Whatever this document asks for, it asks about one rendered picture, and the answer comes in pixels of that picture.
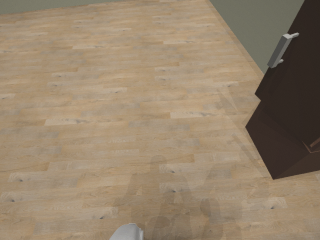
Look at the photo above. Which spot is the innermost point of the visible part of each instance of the cupboard door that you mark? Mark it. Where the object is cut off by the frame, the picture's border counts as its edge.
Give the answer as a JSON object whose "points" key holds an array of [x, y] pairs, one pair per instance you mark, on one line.
{"points": [[291, 90]]}

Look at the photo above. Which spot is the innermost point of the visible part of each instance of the handle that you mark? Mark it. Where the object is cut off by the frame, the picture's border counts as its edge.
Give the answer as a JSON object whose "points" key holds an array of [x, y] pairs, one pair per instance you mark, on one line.
{"points": [[280, 49]]}

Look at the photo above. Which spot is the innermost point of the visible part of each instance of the robot left thigh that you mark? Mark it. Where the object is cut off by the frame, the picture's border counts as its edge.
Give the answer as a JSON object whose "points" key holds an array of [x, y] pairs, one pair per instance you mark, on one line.
{"points": [[128, 232]]}

